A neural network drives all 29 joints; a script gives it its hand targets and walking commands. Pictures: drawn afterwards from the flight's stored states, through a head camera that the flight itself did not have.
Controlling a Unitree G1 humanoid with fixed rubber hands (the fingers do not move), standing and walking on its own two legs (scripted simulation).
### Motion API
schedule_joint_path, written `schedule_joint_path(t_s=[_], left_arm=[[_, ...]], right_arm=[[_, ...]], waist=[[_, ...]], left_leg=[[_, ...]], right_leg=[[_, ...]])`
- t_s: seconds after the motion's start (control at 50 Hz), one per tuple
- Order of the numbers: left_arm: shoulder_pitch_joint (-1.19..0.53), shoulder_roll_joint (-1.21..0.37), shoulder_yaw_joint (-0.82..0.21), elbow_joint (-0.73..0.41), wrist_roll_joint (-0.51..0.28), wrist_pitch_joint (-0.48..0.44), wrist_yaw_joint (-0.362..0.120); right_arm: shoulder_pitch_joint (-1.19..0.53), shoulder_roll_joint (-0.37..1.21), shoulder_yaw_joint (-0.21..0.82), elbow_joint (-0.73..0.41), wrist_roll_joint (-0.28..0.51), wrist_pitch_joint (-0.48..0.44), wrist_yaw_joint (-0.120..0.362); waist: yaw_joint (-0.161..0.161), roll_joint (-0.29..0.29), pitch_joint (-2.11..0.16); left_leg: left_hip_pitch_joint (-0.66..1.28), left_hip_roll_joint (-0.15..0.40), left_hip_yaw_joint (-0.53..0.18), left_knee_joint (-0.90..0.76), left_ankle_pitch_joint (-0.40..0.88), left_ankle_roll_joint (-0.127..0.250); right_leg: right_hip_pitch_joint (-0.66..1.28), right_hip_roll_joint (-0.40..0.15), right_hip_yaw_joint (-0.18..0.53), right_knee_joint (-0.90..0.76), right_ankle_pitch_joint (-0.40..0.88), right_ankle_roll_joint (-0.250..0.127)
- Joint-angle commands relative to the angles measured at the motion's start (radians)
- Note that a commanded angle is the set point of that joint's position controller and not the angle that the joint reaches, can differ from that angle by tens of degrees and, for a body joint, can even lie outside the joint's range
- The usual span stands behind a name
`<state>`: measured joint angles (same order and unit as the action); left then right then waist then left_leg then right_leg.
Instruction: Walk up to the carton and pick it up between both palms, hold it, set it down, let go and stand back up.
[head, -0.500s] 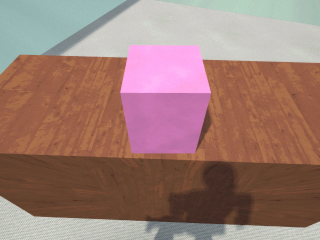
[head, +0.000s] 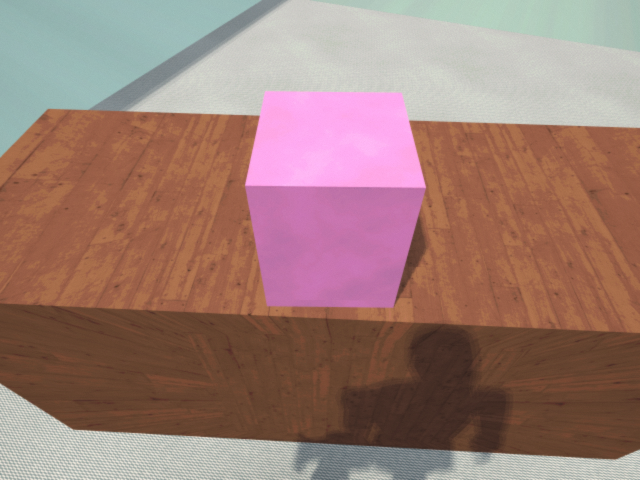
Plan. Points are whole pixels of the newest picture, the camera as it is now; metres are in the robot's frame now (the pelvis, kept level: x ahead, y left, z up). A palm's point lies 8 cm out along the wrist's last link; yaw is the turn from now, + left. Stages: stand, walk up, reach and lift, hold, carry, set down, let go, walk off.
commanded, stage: stand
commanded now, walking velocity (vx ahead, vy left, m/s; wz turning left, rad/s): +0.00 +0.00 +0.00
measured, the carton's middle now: (331, 203) +0.48 +0.01 +0.07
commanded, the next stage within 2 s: none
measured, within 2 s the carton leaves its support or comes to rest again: neither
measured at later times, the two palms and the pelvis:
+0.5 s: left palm out of the picture +0.00 +0.24 -0.13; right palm out of the picture +0.02 -0.26 -0.12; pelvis +0.00 +0.00 +0.00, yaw +0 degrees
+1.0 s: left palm out of the picture +0.01 +0.23 -0.13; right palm out of the picture +0.02 -0.26 -0.13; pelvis +0.01 -0.01 +0.00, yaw +0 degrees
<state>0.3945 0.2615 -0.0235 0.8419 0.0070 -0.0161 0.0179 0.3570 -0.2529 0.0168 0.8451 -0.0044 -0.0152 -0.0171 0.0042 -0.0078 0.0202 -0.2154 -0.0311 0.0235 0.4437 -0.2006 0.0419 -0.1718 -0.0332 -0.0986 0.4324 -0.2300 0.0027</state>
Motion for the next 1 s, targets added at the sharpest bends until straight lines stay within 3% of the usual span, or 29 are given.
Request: schedule_joint_path(t_s=[0.0, 0.1, 0.16, 0.26, 0.44, 0.58, 0.74, 0.98], left_arm=[[0.063, 0.119, 0.029, -0.023, 0.000, -0.010, 0.005], [0.068, 0.104, 0.024, -0.007, 0.001, -0.010, 0.008], [0.066, 0.104, 0.022, 0.001, 0.000, -0.012, 0.009], [0.076, 0.093, 0.020, 0.017, -0.001, -0.007, 0.009], [0.069, 0.093, 0.023, 0.038, -0.003, -0.012, 0.012], [0.072, 0.083, 0.019, 0.054, -0.003, -0.010, 0.013], [0.069, 0.073, 0.019, 0.070, -0.002, -0.008, 0.017], [0.056, 0.064, 0.015, 0.092, -0.005, -0.008, 0.020]], right_arm=[[0.041, -0.120, -0.033, -0.035, 0.002, -0.013, -0.005], [0.047, -0.111, -0.030, -0.021, 0.003, -0.012, -0.007], [0.051, -0.112, -0.033, -0.011, 0.001, -0.013, -0.008], [0.044, -0.114, -0.035, 0.001, 0.001, -0.009, -0.009], [0.053, -0.090, -0.030, 0.022, 0.000, -0.010, -0.013], [0.056, -0.090, -0.027, 0.043, 0.000, -0.010, -0.015], [0.054, -0.085, -0.023, 0.062, 0.002, -0.010, -0.019], [0.050, -0.076, -0.022, 0.089, 0.003, -0.010, -0.022]], waist=[[0.001, 0.016, 0.033], [0.000, 0.027, 0.058], [-0.004, -0.005, 0.045], [0.000, 0.024, 0.078], [0.002, -0.002, 0.035], [0.002, 0.027, 0.041], [0.001, 0.010, 0.056], [0.001, 0.015, 0.035]], left_leg=[[-0.048, 0.125, -0.147, -0.121, -0.051, -0.015], [-0.063, 0.125, -0.147, -0.121, -0.042, -0.014], [-0.040, 0.126, -0.142, -0.107, 0.010, -0.015], [-0.074, 0.124, -0.143, -0.127, -0.071, -0.018], [-0.036, 0.123, -0.136, -0.109, -0.018, -0.021], [-0.036, 0.128, -0.127, -0.106, 0.029, -0.021], [-0.031, 0.130, -0.123, -0.103, 0.074, -0.024], [-0.016, 0.130, -0.111, -0.101, 0.068, -0.027]], right_leg=[[-0.019, -0.089, 0.119, -0.081, -0.035, -0.015], [-0.027, -0.092, 0.124, -0.088, -0.025, -0.015], [-0.028, -0.092, 0.124, -0.090, 0.004, -0.014], [-0.048, -0.086, 0.123, -0.090, -0.040, -0.011], [-0.041, -0.092, 0.123, -0.096, -0.017, -0.018], [-0.024, -0.092, 0.132, -0.097, 0.025, -0.017], [-0.018, -0.092, 0.124, -0.097, 0.072, -0.015], [-0.015, -0.090, 0.129, -0.103, 0.058, -0.014]])
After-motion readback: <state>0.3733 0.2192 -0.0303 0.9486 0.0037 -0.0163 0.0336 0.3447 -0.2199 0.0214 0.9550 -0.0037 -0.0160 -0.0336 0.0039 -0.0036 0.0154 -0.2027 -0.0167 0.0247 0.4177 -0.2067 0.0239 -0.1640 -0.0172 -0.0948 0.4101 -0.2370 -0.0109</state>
